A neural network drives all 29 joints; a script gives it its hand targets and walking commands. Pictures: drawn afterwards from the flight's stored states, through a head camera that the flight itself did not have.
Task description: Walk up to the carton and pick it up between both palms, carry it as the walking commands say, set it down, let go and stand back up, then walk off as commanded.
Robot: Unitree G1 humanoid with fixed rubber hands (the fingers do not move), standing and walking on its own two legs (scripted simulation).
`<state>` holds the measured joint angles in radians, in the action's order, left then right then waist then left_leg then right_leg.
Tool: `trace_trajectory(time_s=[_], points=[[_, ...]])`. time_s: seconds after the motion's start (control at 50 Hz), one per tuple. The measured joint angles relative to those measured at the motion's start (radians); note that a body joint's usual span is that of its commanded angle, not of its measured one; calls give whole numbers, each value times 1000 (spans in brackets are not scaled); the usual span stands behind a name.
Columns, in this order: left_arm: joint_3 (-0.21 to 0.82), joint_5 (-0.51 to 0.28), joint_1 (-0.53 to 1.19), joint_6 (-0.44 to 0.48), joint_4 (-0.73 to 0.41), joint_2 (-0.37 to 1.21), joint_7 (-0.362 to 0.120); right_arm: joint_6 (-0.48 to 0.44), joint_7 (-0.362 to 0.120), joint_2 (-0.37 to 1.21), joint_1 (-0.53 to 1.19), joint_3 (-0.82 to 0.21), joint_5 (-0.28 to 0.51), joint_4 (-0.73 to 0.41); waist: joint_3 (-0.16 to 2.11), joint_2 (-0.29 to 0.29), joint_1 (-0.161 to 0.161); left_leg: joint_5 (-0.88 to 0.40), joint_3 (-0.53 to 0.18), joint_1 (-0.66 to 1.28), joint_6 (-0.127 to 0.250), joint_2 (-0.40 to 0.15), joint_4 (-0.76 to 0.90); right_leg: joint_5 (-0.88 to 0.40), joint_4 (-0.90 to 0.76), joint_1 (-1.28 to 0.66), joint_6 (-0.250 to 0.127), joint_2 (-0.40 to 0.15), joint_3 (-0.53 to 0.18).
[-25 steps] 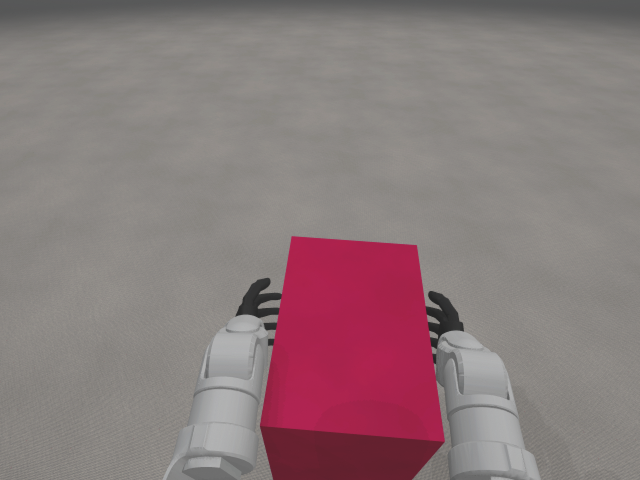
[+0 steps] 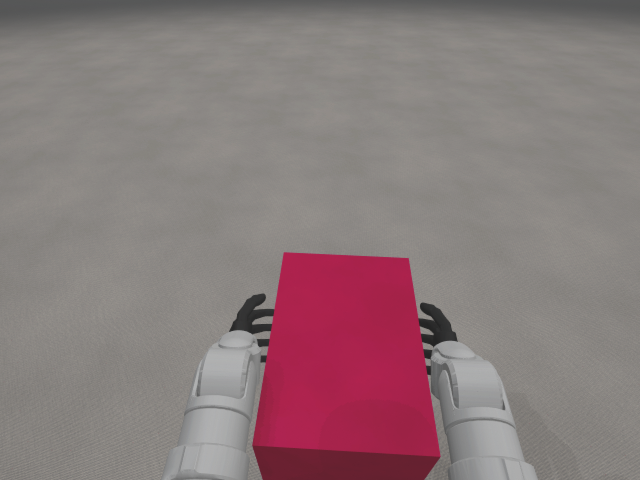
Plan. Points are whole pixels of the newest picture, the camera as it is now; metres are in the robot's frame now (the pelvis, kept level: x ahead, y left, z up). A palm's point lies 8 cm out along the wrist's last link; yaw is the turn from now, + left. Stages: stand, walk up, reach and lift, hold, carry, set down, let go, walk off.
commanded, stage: hold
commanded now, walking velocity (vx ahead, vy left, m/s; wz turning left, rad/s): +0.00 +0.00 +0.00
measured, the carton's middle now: (339, 386) +0.28 +0.00 -0.02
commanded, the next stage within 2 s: carry in 0.06 s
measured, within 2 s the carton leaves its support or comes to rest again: neither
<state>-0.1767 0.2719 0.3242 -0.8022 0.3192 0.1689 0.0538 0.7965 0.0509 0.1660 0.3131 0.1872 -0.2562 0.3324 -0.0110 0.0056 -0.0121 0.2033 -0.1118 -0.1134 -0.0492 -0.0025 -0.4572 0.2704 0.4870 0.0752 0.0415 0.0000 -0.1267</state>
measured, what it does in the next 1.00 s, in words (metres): walks backwards, turning right: left foot, then right foot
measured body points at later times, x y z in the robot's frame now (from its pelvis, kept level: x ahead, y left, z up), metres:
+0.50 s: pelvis -0.08 +0.02 -0.03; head -0.06 -0.01 +0.42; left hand +0.24 +0.09 +0.04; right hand +0.19 -0.17 +0.02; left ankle +0.01 +0.15 -0.72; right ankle +0.00 -0.14 -0.74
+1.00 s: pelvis -0.23 +0.08 -0.02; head -0.31 +0.10 +0.43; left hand +0.06 +0.07 +0.09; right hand -0.08 -0.17 +0.08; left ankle -0.08 +0.15 -0.74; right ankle -0.34 +0.00 -0.74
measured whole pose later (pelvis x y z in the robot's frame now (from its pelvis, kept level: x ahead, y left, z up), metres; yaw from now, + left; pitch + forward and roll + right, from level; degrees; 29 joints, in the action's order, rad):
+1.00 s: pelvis -0.23 +0.08 -0.02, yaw -32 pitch +3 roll -3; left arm 0.00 0.01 0.09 -1.16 -0.28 0.13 0.21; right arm 1.18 0.22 0.13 0.08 0.01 -0.04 -0.31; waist 0.25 -0.10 0.04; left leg 0.20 0.06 -0.54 -0.02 -0.13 -0.67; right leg 0.44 0.59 0.26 0.01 0.03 0.05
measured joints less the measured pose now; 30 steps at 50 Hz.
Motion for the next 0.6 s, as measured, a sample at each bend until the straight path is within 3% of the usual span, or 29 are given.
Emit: trace_trajectory(time_s=[0.1,0.16,0.28,0.34,0.42,0.5,0.6], points=[[23,-9,-26,-2,-22,-7,-3,4,9,-11,-40,-41,16,-32,-3,1,3,-6,2,7,0,-3,17,-9,-21,-8,1,1,-2],[26,-23,-21,-4,-38,-7,4,21,18,-9,-28,-34,24,-59,43,-3,14,21,7,-94,-6,-10,-60,6,40,89,1,15,-8],[24,-112,6,-32,-284,1,54,62,59,11,34,-28,89,-287,6,16,38,54,63,-282,0,-16,-206,29,211,310,14,39,-66],[28,-157,-1,-84,-406,-1,83,104,78,14,40,-46,124,-385,-7,26,52,56,101,-353,5,-32,-256,21,288,410,-11,34,-38],[78,-212,-67,-162,-516,-17,114,193,112,-8,-32,-108,157,-511,-3,-31,61,81,125,-415,-4,-82,-337,8,313,464,-2,62,-19],[135,-237,-122,-269,-568,-28,140,280,134,-30,-138,-139,192,-597,5,-28,51,299,91,-450,-16,14,-432,-54,276,508,18,56,-95],[131,-258,-132,-298,-667,-29,138,334,176,-28,-132,-156,223,-710,-29,-7,-1,216,97,-401,-7,79,-376,-237,95,543,68,94,-217]])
